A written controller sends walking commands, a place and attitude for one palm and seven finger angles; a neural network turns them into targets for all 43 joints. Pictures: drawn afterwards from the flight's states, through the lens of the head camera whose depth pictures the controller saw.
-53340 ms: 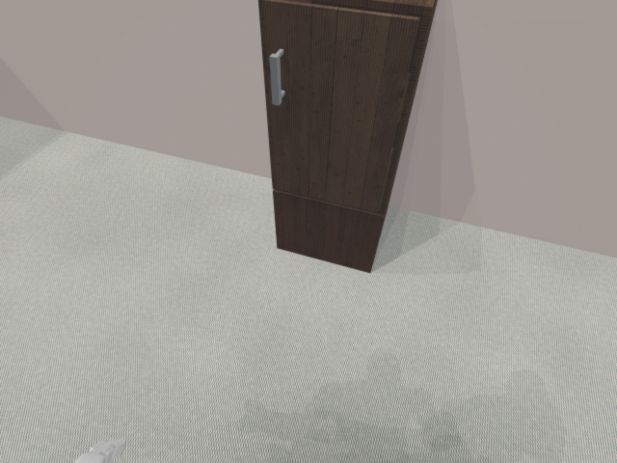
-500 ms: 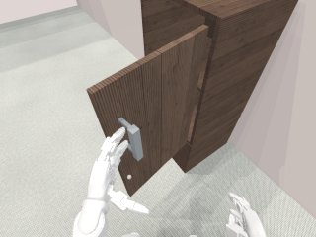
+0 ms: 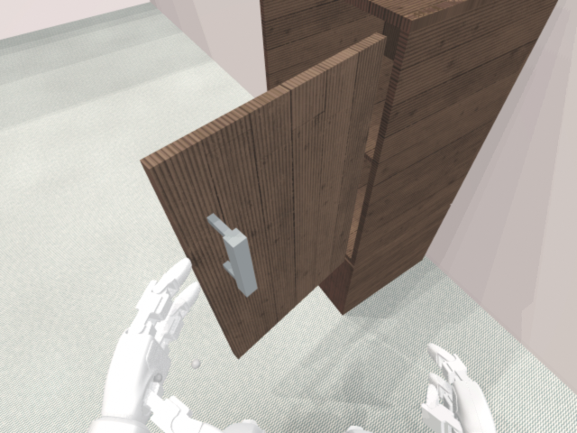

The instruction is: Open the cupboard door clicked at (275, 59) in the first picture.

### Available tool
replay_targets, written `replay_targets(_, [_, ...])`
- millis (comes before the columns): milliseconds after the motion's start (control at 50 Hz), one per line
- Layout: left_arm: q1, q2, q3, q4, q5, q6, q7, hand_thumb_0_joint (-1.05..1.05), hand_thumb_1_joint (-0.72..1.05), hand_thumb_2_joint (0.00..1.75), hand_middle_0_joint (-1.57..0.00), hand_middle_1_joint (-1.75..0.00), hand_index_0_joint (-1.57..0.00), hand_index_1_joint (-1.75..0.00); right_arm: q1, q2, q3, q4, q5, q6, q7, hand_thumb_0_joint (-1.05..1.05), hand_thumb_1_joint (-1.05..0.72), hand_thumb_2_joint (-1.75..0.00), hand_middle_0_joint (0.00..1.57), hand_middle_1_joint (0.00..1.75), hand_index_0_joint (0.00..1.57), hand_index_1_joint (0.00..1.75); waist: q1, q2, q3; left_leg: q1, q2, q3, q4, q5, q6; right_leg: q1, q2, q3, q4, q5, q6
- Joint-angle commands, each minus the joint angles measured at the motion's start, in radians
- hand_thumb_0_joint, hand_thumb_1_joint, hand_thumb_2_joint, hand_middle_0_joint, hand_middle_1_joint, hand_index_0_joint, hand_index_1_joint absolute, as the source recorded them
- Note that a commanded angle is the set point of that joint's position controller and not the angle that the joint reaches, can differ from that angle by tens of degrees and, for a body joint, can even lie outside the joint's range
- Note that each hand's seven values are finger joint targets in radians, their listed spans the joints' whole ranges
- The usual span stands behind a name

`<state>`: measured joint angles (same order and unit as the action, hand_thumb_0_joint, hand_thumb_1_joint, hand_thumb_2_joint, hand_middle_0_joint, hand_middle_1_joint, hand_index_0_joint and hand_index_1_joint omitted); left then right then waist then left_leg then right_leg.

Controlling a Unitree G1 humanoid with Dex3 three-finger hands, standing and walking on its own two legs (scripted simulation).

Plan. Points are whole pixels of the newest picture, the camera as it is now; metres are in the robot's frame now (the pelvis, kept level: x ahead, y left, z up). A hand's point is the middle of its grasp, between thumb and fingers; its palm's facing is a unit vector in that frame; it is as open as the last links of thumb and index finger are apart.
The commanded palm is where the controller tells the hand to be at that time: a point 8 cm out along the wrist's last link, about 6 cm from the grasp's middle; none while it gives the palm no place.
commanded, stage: slide the hand sideways off the handle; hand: left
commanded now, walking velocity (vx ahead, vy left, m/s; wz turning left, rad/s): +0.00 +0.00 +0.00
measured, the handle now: (232, 256) +0.33 +0.10 +0.08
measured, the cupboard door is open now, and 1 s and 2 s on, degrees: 100 100 100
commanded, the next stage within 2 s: draw the hand back to the body in 0.08 s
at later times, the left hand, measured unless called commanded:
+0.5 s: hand (145, 357) +0.19 +0.16 +0.11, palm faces -0.01 -1.00 -0.07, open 16.3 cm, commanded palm +0.15 +0.22 +0.12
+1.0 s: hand (48, 325) +0.20 +0.24 +0.16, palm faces +0.26 -0.90 -0.35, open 13.7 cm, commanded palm +0.15 +0.29 +0.19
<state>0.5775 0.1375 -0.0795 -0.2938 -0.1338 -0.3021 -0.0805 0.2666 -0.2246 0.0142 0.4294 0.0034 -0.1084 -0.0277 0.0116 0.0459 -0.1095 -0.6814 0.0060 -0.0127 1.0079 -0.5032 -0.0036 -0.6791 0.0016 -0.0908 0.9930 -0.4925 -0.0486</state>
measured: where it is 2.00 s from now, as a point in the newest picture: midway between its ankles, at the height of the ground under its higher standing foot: outside the picture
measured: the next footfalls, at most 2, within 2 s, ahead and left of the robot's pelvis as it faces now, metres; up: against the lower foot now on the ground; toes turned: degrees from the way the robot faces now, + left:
none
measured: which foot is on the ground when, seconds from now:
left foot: down 0.00-1.00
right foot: down 0.00-1.00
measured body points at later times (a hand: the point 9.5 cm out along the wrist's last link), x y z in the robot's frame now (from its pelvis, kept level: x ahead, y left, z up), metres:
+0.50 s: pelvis +0.00 +0.01 +0.01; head +0.01 -0.01 +0.46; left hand +0.18 +0.21 +0.12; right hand +0.17 -0.22 -0.06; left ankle +0.00 +0.12 -0.68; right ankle +0.00 -0.09 -0.68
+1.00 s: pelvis +0.01 +0.03 +0.05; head +0.00 +0.02 +0.50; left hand +0.18 +0.28 +0.18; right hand +0.18 -0.19 -0.03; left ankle +0.00 +0.12 -0.68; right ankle +0.00 -0.09 -0.68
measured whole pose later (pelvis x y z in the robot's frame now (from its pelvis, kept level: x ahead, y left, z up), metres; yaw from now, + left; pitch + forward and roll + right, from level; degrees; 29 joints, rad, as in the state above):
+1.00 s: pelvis +0.01 +0.03 +0.05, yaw -1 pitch +0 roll -1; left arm 0.58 0.31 0.14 -0.45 -0.04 -0.05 0.12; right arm 0.26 -0.22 0.06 0.56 0.01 -0.15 -0.11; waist 0.05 0.06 -0.03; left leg -0.29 -0.01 0.02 0.66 -0.37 0.04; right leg -0.28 0.00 -0.06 0.61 -0.33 0.00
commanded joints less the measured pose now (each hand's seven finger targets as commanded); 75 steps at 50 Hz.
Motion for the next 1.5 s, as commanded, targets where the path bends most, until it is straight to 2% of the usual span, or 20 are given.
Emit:
replay_targets(0, [-0.002,0.074,0.070,-0.219,-0.019,-0.065,-0.023,0.00,-0.50,0.30,-0.15,-0.30,-0.15,-0.30,-0.059,-0.094,-0.040,-0.176,0.010,-0.058,-0.011,0.00,-0.90,-0.90,0.20,0.30,0.20,0.30,-0.011,-0.082,-0.141,0.013,-0.029,-0.006,-0.099,0.216,0.020,0.145,-0.004,0.101,-0.174,0.271,0.035])
replay_targets(40, [-0.003,0.102,0.113,-0.224,-0.033,-0.064,-0.027,0.00,-0.50,0.30,-0.15,-0.30,-0.15,-0.30,-0.064,-0.094,-0.040,-0.174,0.010,-0.056,-0.016,0.00,-0.90,-0.90,0.20,0.30,0.20,0.30,-0.004,-0.095,-0.149,-0.007,-0.030,-0.006,-0.088,0.211,0.019,0.167,-0.009,0.124,-0.185,0.260,0.037])
replay_targets(160, [-0.030,0.078,0.093,-0.232,-0.062,-0.077,-0.051,0.00,-0.50,0.30,-0.15,-0.30,-0.15,-0.30,-0.063,-0.097,-0.037,-0.171,0.016,-0.075,-0.023,0.00,-0.90,-0.90,0.20,0.30,0.20,0.30,-0.021,-0.070,-0.143,-0.001,-0.028,-0.009,-0.077,0.193,0.019,0.132,-0.009,0.122,-0.191,0.227,0.042])
replay_targets(220, [-0.039,0.139,0.146,-0.274,-0.066,-0.068,-0.055,0.00,-0.50,0.30,-0.15,-0.30,-0.15,-0.30,-0.059,-0.099,-0.037,-0.170,0.020,-0.078,-0.030,0.00,-0.90,-0.90,0.20,0.30,0.20,0.30,-0.006,-0.042,-0.172,0.025,-0.028,-0.010,-0.097,0.204,0.021,0.165,-0.009,0.125,-0.201,0.223,0.037])
replay_targets(300, [-0.023,0.143,0.161,-0.287,-0.073,-0.025,-0.054,0.00,-0.50,0.30,-0.15,-0.30,-0.15,-0.30,-0.068,-0.093,-0.031,-0.172,0.032,-0.079,-0.033,0.00,-0.90,-0.90,0.20,0.30,0.20,0.30,0.000,-0.004,-0.144,0.067,-0.024,-0.012,-0.141,0.207,0.022,0.168,0.001,0.095,-0.214,0.211,0.031])
replay_targets(340, [0.009,0.152,0.194,-0.257,-0.092,0.008,-0.055,0.00,-0.50,0.30,-0.15,-0.30,-0.15,-0.30,-0.075,-0.093,-0.030,-0.168,0.036,-0.078,-0.037,0.00,-0.90,-0.90,0.20,0.30,0.20,0.30,0.008,-0.058,-0.123,0.062,-0.021,-0.015,-0.152,0.204,0.021,0.188,0.003,0.097,-0.238,0.200,0.034])
replay_targets(400, [-0.028,0.149,0.198,-0.260,-0.110,0.041,-0.065,0.00,-0.50,0.30,-0.15,-0.30,-0.15,-0.30,-0.084,-0.100,-0.022,-0.165,0.039,-0.086,-0.043,0.00,-0.90,-0.90,0.20,0.30,0.20,0.30,0.002,-0.055,-0.072,0.078,-0.019,-0.018,-0.180,0.177,0.021,0.179,0.003,0.091,-0.267,0.159,0.037])
replay_targets(560, [-0.020,0.191,0.247,-0.348,-0.126,0.075,-0.089,0.00,-0.50,0.30,-0.15,-0.30,-0.15,-0.30,-0.080,-0.101,-0.014,-0.152,0.042,-0.116,-0.050,0.00,-0.90,-0.90,0.20,0.30,0.20,0.30,0.018,-0.011,-0.090,0.172,-0.013,-0.026,-0.239,0.258,0.021,0.230,0.015,0.042,-0.264,0.272,0.031])
replay_targets(660, [-0.073,0.218,0.298,-0.337,-0.151,0.111,-0.111,0.00,-0.32,0.37,-0.16,-0.30,-0.16,-0.30,-0.095,-0.108,-0.006,-0.129,0.047,-0.129,-0.058,0.00,-0.90,-0.90,0.20,0.30,0.20,0.30,0.018,0.003,-0.039,0.196,-0.010,-0.034,-0.272,0.221,0.019,0.233,0.016,0.039,-0.307,0.218,0.031])
replay_targets(680, [-0.117,0.386,0.345,-0.411,0.004,0.125,0.029,0.00,-0.29,0.39,-0.16,-0.30,-0.16,-0.30,-0.088,-0.100,-0.015,-0.126,0.028,-0.116,-0.084,0.00,-0.90,-0.90,0.20,0.30,0.20,0.30,0.055,-0.007,-0.054,0.214,0.003,-0.014,-0.309,0.220,0.025,0.277,-0.011,0.108,-0.377,0.210,0.017])
replay_targets(700, [-0.055,0.291,0.310,-0.364,0.016,0.152,0.086,0.00,-0.26,0.40,-0.16,-0.30,-0.16,-0.30,-0.084,-0.080,-0.006,-0.115,0.017,-0.111,-0.091,0.00,-0.90,-0.90,0.20,0.30,0.20,0.30,0.035,-0.018,-0.003,0.232,-0.003,-0.006,-0.318,0.206,0.023,0.269,-0.018,0.104,-0.415,0.180,0.020])
replay_targets(720, [-0.039,0.256,0.284,-0.354,0.026,0.168,0.110,0.00,-0.22,0.42,-0.16,-0.30,-0.16,-0.30,-0.080,-0.081,-0.005,-0.110,0.017,-0.107,-0.092,0.00,-0.90,-0.90,0.20,0.30,0.20,0.30,0.028,-0.043,0.013,0.245,-0.002,-0.007,-0.323,0.210,0.023,0.265,-0.020,0.096,-0.423,0.182,0.023])
replay_targets(820, [-0.063,0.271,0.279,-0.392,0.083,0.182,0.182,0.00,-0.05,0.50,-0.17,-0.30,-0.17,-0.30,-0.104,-0.089,0.001,-0.077,0.011,-0.095,-0.088,0.00,-0.90,-0.90,0.20,0.30,0.20,0.30,0.030,0.014,0.005,0.352,0.011,-0.014,-0.404,0.266,0.026,0.341,-0.016,0.066,-0.449,0.239,0.026])
replay_targets(980, [-0.080,0.316,0.357,-0.387,0.102,0.178,0.224,0.00,0.23,0.62,-0.18,-0.30,-0.18,-0.30,-0.139,-0.095,0.003,-0.027,0.003,-0.104,-0.084,0.00,-0.90,-0.90,0.20,0.30,0.20,0.30,0.045,0.038,0.017,0.447,0.027,-0.025,-0.527,0.393,0.013,0.476,-0.012,0.052,-0.503,0.326,0.023])
replay_targets(1020, [-0.087,0.319,0.374,-0.368,0.101,0.178,0.225,0.00,0.31,0.64,-0.18,-0.30,-0.18,-0.30,-0.145,-0.096,0.001,-0.015,0.001,-0.102,-0.081,0.00,-0.90,-0.90,0.20,0.30,0.20,0.30,0.047,0.007,0.039,0.461,0.031,-0.026,-0.549,0.426,0.010,0.495,-0.009,0.049,-0.519,0.345,0.024])
replay_targets(1120, [-0.115,0.331,0.412,-0.372,0.102,0.171,0.224,0.00,0.48,0.72,-0.19,-0.30,-0.19,-0.30,-0.153,-0.103,-0.007,0.009,-0.001,-0.099,-0.065,0.00,-0.90,-0.90,0.20,0.30,0.20,0.30,0.051,0.050,0.037,0.526,0.045,-0.027,-0.591,0.550,-0.010,0.540,-0.008,0.051,-0.552,0.395,0.024])
replay_targets(1160, [-0.109,0.336,0.433,-0.350,0.096,0.172,0.221,0.00,0.55,0.75,-0.19,-0.30,-0.19,-0.30,-0.159,-0.105,-0.009,0.013,-0.002,-0.093,-0.061,0.00,-0.90,-0.90,0.20,0.30,0.20,0.30,0.055,0.006,0.046,0.528,0.047,-0.027,-0.605,0.565,-0.009,0.564,-0.005,0.050,-0.565,0.414,0.024])
replay_targets(1340, [-0.205,0.410,0.555,-0.341,0.083,0.165,0.223,0.00,0.87,0.88,-0.20,-0.30,-0.20,-0.30,-0.185,-0.105,-0.020,0.039,-0.006,-0.067,-0.057,0.00,-0.90,-0.90,0.20,0.30,0.20,0.30,0.064,0.064,0.036,0.576,0.037,0.001,-0.634,0.587,-0.004,0.624,-0.006,0.067,-0.617,0.476,0.020])
replay_targets(1440, [-0.177,0.339,0.492,-0.270,0.076,0.176,0.208,0.00,0.90,0.90,-0.20,-0.30,-0.20,-0.30,-0.193,-0.109,-0.026,0.044,-0.004,-0.052,-0.047,0.00,-0.90,-0.90,0.20,0.30,0.20,0.30,0.056,0.017,0.083,0.580,0.039,0.006,-0.650,0.557,0.006,0.609,-0.005,0.064,-0.643,0.462,0.026])
replay_targets(1480, [-0.189,0.350,0.495,-0.283,0.077,0.175,0.206,0.00,0.90,0.90,-0.20,-0.30,-0.20,-0.30,-0.192,-0.113,-0.031,0.042,-0.004,-0.044,-0.045,0.00,-0.90,-0.90,0.20,0.30,0.20,0.30,0.055,0.007,0.075,0.585,0.037,0.009,-0.654,0.535,0.011,0.612,-0.004,0.067,-0.647,0.456,0.028])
